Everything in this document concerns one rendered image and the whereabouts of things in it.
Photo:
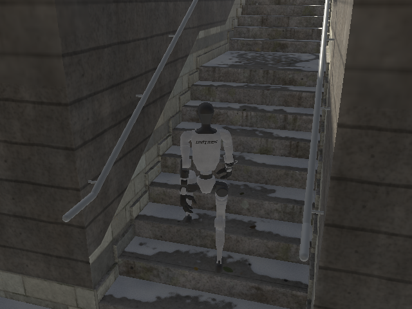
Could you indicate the robot right hand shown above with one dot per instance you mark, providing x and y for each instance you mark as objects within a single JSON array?
[{"x": 223, "y": 170}]

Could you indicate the robot left hand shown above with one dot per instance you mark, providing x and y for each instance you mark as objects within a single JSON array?
[{"x": 184, "y": 204}]

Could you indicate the humanoid robot head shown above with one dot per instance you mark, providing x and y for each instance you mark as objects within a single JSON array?
[{"x": 205, "y": 113}]

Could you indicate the right robot foot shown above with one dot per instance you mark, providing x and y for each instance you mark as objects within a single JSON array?
[{"x": 218, "y": 266}]

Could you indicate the left robot forearm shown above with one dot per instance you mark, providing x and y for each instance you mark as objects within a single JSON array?
[{"x": 184, "y": 179}]

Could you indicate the right robot forearm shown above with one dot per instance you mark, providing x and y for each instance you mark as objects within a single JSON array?
[{"x": 229, "y": 166}]

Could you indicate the right robot upper arm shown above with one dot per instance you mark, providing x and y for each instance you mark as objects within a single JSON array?
[{"x": 228, "y": 147}]

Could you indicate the left robot upper arm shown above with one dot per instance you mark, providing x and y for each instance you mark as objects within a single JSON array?
[{"x": 185, "y": 148}]

